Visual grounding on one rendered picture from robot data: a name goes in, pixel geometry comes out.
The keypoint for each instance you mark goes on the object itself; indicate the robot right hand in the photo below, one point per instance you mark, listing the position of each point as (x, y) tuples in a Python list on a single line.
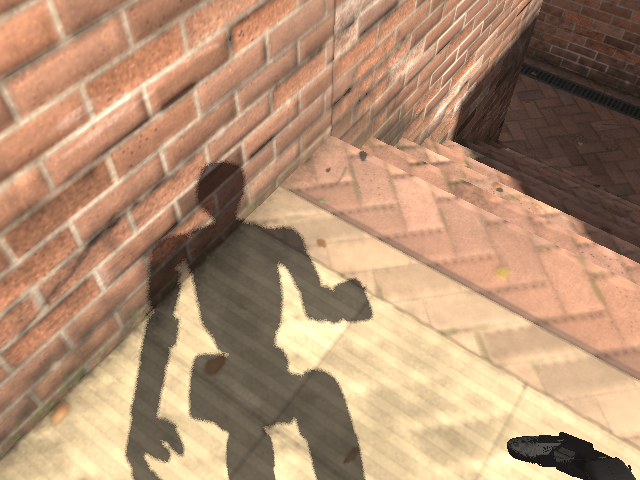
[(569, 454)]

